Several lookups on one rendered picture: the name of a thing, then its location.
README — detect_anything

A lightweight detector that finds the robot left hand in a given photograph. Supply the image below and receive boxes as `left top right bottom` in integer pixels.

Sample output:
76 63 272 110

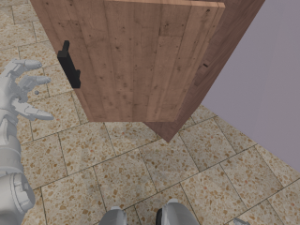
0 58 54 121

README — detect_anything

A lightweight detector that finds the robot left upper arm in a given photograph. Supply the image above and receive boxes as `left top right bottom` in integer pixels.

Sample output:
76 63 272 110
0 172 36 225

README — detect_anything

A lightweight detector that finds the robot right thigh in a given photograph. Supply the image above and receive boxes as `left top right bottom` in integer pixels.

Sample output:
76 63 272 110
162 202 200 225

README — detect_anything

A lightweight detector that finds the handle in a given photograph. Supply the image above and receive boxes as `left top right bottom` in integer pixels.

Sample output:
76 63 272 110
57 40 81 89

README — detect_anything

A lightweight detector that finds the robot left shin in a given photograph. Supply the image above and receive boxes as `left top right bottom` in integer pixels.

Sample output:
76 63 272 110
111 205 120 210

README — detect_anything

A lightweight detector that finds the robot left forearm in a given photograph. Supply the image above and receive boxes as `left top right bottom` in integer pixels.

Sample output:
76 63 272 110
0 108 24 177

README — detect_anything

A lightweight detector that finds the cupboard door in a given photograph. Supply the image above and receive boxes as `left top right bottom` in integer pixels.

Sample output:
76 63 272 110
30 0 225 123

